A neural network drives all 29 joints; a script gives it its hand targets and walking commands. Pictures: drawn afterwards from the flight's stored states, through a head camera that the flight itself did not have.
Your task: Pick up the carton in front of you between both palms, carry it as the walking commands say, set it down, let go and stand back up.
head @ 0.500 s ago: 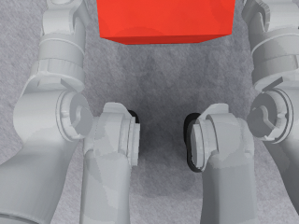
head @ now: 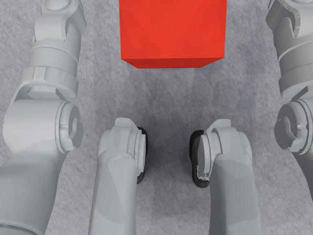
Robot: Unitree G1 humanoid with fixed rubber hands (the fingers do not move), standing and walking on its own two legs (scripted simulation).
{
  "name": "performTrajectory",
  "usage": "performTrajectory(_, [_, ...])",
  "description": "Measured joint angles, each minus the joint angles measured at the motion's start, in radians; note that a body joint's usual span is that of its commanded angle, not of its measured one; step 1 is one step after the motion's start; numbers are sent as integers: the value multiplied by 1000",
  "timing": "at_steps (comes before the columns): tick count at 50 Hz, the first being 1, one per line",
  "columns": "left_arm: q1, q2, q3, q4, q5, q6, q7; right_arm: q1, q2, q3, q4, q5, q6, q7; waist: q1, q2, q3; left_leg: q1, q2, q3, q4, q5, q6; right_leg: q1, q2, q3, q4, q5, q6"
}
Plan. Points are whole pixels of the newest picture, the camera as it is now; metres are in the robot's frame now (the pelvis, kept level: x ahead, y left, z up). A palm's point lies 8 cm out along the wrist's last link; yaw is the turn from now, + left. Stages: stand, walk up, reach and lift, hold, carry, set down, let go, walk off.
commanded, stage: set down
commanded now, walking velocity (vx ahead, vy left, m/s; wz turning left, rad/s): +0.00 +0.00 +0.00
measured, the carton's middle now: (170, 24) +0.55 +0.01 -0.28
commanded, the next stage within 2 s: let go in 0.76 s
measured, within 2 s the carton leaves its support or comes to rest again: neither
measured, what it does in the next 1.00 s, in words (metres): rises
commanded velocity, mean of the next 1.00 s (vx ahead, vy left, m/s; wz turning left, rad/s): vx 0.00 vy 0.00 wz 0.00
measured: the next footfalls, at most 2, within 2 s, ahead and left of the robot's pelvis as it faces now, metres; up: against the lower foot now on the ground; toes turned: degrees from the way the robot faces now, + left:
none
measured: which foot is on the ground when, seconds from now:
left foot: down 0.00-1.00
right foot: down 0.00-1.00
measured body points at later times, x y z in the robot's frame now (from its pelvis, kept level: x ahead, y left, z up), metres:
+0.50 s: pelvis +0.02 +0.00 +0.13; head +0.36 +0.00 +0.43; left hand +0.58 +0.21 +0.03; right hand +0.59 -0.19 +0.03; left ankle +0.11 +0.12 -0.37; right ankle +0.10 -0.12 -0.37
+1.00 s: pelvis +0.05 +0.00 +0.27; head +0.36 +0.00 +0.60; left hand +0.54 +0.22 +0.14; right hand +0.54 -0.20 +0.14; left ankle +0.11 +0.12 -0.37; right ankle +0.10 -0.12 -0.37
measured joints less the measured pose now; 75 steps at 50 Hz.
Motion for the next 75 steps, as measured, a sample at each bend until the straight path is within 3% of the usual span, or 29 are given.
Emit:
performTrajectory(9, [39,-32,81,5,84,2,-22,33,20,-75,22,-78,-1,25,4,-1,-153,38,1,-8,-187,45,0,36,-1,5,-190,49,0])
performTrajectory(23, [146,-30,92,-139,82,57,-48,139,27,-80,-125,-78,53,42,0,0,-238,197,0,-16,-462,102,1,193,-2,19,-464,107,-2])
performTrajectory(43, [280,-92,171,-147,205,9,-105,273,90,-164,-132,-201,4,98,3,0,-303,546,7,-33,-946,249,6,542,-7,33,-952,259,-4])
performTrajectory(51, [557,-134,130,-285,271,-1,-133,552,150,-135,-274,-267,-7,110,-1,-1,-310,745,12,-35,-1119,284,11,742,-10,39,-1130,297,-6])
performTrajectory(75, [1392,-181,-47,-480,180,-165,-165,1393,190,33,-475,-177,-174,153,-4,3,-301,1499,20,-39,-1491,323,18,1494,-23,49,-1501,338,-16])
